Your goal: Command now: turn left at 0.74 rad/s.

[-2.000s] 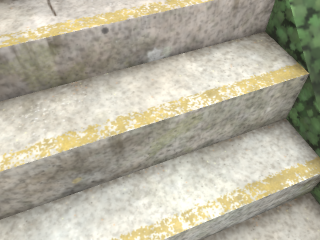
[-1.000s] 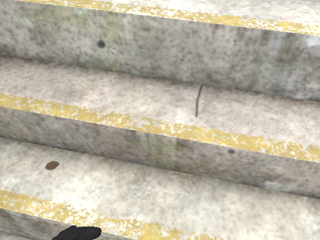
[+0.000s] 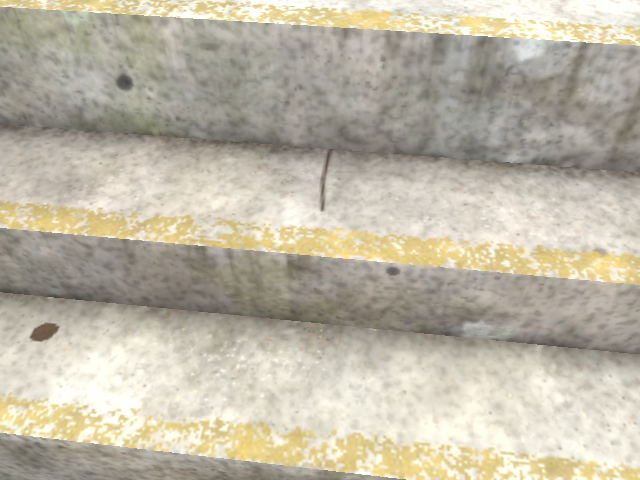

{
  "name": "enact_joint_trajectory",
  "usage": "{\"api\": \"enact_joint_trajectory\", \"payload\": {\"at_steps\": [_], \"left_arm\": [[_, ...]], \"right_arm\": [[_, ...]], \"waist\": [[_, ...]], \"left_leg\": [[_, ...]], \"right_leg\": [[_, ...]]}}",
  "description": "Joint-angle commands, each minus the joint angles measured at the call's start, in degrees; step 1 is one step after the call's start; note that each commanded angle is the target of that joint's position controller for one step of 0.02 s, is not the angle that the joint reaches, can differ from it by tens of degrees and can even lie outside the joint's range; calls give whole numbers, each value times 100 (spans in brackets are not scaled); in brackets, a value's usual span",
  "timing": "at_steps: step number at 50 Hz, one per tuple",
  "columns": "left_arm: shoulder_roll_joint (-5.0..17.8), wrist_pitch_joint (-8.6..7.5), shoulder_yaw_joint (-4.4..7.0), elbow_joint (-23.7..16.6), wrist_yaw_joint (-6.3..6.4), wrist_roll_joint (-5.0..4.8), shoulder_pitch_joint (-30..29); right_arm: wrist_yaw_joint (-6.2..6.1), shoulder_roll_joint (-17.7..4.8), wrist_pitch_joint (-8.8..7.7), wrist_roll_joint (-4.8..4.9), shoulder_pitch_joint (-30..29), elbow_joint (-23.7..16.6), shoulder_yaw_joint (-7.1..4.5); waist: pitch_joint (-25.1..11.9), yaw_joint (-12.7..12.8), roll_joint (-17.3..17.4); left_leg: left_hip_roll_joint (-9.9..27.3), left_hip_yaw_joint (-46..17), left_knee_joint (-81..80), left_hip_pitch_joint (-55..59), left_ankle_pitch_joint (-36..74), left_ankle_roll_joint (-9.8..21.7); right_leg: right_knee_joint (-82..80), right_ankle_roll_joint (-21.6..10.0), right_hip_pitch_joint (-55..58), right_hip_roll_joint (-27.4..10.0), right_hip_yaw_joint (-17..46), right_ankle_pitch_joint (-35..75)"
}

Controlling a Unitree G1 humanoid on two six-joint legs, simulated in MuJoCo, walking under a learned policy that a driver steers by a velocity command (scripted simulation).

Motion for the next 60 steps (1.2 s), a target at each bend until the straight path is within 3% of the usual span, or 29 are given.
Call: {"api": "enact_joint_trajectory", "payload": {"at_steps": [1, 5, 8, 11, 12, 14, 16, 17, 22, 24, 25, 27, 28, 29, 30, 31, 33, 37, 41, 43, 45, 47, 48, 49, 50, 51, 53, 55, 60], "left_arm": [[796, 93, 199, -495, 143, 2, -454], [1281, 85, 289, -769, -143, 240, -1181], [949, 105, 253, -19, -550, 189, 33], [170, -60, -48, -180, -896, 258, 206], [152, -146, -72, -290, -888, -93, -556], [-216, -390, -86, -1156, -193, -212, -2320], [-103, -219, -218, -717, -253, -385, -1403], [-612, -248, -235, -1186, -8, -216, -1835], [-401, 218, -441, -1862, 144, -424, -2217], [-201, 301, -333, -1077, 80, -409, -499], [-80, 375, -290, -750, 103, -429, 221], [293, 390, -161, -437, 140, -433, 1179], [441, 294, -101, -225, 146, -522, 576], [387, 355, -18, -172, 177, -463, 1285], [548, 328, 190, 134, 175, -598, 1142], [408, 268, 212, 237, 82, -293, 474], [131, 196, 106, 217, 152, -25, 121], [-87, -346, -19, 936, -68, -145, 642], [228, -627, 79, 1474, -169, -172, 1441], [236, -512, 130, 1602, 11, -358, 1960], [157, -482, 99, 1302, 255, -961, 1997], [1884, -735, 621, 898, 270, -767, 1424], [2067, -840, 757, 609, 119, -712, 727], [1551, -944, 719, 340, -122, -548, 427], [723, -925, 628, -32, -300, -250, -443], [-240, -987, 326, -759, -338, 187, -1026], [-1241, -911, -188, -1276, -286, 185, -1085], [-1401, -547, -339, -1073, -108, -12, -363], [-905, -118, -372, -1675, 215, -386, -1829]], "right_arm": [[234, 161, -111, 3, -993, -839, 125], [257, -24, -76, 232, 701, -420, 135], [-13, -528, 92, 2, 1163, -240, -105], [-124, -1531, 93, -9, 2668, 233, -470], [-7, -1300, -9, -175, 2818, 522, -423], [-115, -991, -119, -281, 1925, 433, -290], [165, 409, -93, -401, 1789, 1314, 371], [-46, 49, -352, -275, 1773, 1143, 61], [-287, -133, -597, 77, 1453, 1702, 248], [-448, -242, -509, 341, 607, 1422, 296], [-573, -996, -569, 529, 671, 1256, 113], [-498, -1776, -633, 609, 394, 937, -212], [-415, -1128, -584, 520, 1007, 667, -108], [-305, -1332, -655, 402, 516, 440, -175], [-205, -626, -648, 35, -313, 111, -68], [-141, 533, -647, -448, -862, -285, 279], [-31, 821, -615, -522, -715, -1296, 464], [-228, 1059, -336, -341, -1207, -1436, 741], [-527, 1218, -195, -71, -2766, -2136, 784], [-448, 1253, -207, -86, -3566, -2519, 875], [-407, 963, -264, 237, -2503, -1974, 829], [-445, 145, 6, 278, -200, -1527, 375], [-293, -365, -6, 133, 602, -1174, 181], [-261, -1054, -5, -87, 1262, -707, -91], [-497, -1194, 168, -121, 741, -293, -246], [-514, -526, 173, -41, 54, -320, -193], [-456, 314, -211, -85, 128, 768, -7], [-314, 844, -454, -142, 400, 1394, 88], [-118, 233, -782, 30, 716, 1780, 106]], "waist": [[-398, 113, -253], [-249, -672, -630], [14, -313, -770], [-657, -874, 1316], [182, -1212, 1388], [249, -739, -60], [454, -207, 612], [454, -150, 133], [1117, 356, 390], [-5, 1188, 366], [-921, 1455, 772], [-2017, 1720, 982], [-2005, 874, 468], [-1978, 1326, 681], [-1240, 1280, -636], [-139, 690, -557], [78, -60, -100], [1682, -381, 810], [1579, 137, 158], [1234, 468, 356], [-594, 103, 500], [-2560, -1140, -719], [-2956, -1513, -375], [-2969, -1566, 916], [-2416, -1275, 2736], [-1537, -998, 1052], [179, 14, -713], [729, 596, -801], [1405, 458, -272]], "left_leg": [[-35, 706, -2938, -228, -455, -166], [60, 164, -4145, 2053, 2418, -61], [-559, 849, -5534, 2737, 1625, 639], [1784, -3453, -6955, 5037, 1851, 2953], [2291, -4650, -7307, 4982, -351, 3000], [1877, -2880, -7160, 4790, 42, 1732], [1664, -1662, -6799, 3430, 976, 1569], [1744, -1342, -7009, 3640, 1090, 1160], [1187, 583, -9267, 1515, 3179, 758], [785, 1968, -8212, 1794, 9185, 669], [1183, 1677, -7340, 2342, 12705, 905], [1656, 1470, -4989, 3475, 14186, 1145], [1305, 1252, -3763, 2448, 12715, 1035], [1301, 1078, -2387, 1907, 10516, 1106], [298, 995, -151, 460, 4066, 910], [-297, -92, 3038, -1175, 2640, 630], [-305, -572, 4658, -2362, 2747, 489], [281, -12, 4652, -3740, 2374, 525], [351, 496, 5521, -4936, 547, 714], [364, 982, 3248, -3503, 602, 822], [-599, 1999, 153, 2037, 287, 815], [-644, 1096, -743, 2093, -825, 803], [-732, 756, -1690, 2595, -917, 898], [-141, -1253, -3502, 3093, -2363, 1212], [1152, -5077, -5799, 3133, -3125, 2279], [1241, -5527, -5927, 2607, -3291, 2232], [1211, -3717, -5890, 1691, -1734, 1636], [1101, -2136, -6122, 1478, 115, 1158], [918, -76, -7763, 558, 2068, 1115]], "right_leg": [[-705, -990, 1465, -864, 139, 2926], [-351, -1102, 142, -2084, 656, 4656], [506, -954, -126, -1767, 556, 1266], [4794, -65, -3621, -116, 712, -1241], [8038, -158, -5884, 285, 1700, -1216], [10309, -174, -6939, 165, 1863, -306], [10873, -1067, -7308, 467, 2519, 77], [12183, -525, -7207, 720, 2154, -524], [8339, -338, -5202, 362, 699, -398], [7002, -630, -2674, 548, 44, -416], [6711, -516, -1600, 838, -315, -705], [5093, -473, -685, 1045, -98, -1215], [4237, -616, 259, 1413, 186, -1178], [2835, -609, 837, 1318, 924, -1046], [1453, -978, 1027, 1148, 1760, -238], [1098, -1236, 101, 728, 3510, 904], [-873, -1260, -1102, -370, 6138, -2427], [-1011, -356, -2330, -210, 4134, -1131], [-1705, -456, -1432, -405, 3470, -274], [-2679, -541, -1546, -336, 3058, 1004], [-2235, -699, -2579, -71, 2104, 8445], [256, -844, 377, -1150, 2323, 13188], [1827, -818, 714, -1119, 2183, 13377], [3844, -749, -119, -297, 2054, 11129], [7460, -270, -2727, 1411, 1907, 3299], [10339, -463, -4354, 1391, 2677, 2279], [10942, -840, -5621, 1065, 3031, 1802], [11541, -736, -6190, 834, 2962, 1097], [10144, -415, -6153, 594, 1752, -183]]}}
Keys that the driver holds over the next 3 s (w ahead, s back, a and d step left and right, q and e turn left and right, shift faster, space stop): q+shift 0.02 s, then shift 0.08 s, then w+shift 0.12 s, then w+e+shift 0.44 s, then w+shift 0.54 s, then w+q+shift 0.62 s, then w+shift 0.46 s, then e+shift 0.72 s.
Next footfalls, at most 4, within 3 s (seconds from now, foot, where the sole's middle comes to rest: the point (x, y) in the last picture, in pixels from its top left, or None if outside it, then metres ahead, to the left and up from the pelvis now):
0.16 left None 0.03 0.15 -0.78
0.60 right None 0.25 0.03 -0.60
0.96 left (276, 379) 0.53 0.09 -0.38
1.34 right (448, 210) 0.73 -0.19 -0.20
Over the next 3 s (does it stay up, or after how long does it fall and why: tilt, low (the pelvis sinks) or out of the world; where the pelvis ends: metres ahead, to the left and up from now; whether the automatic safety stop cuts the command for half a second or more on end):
stays up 1.34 0.09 1.18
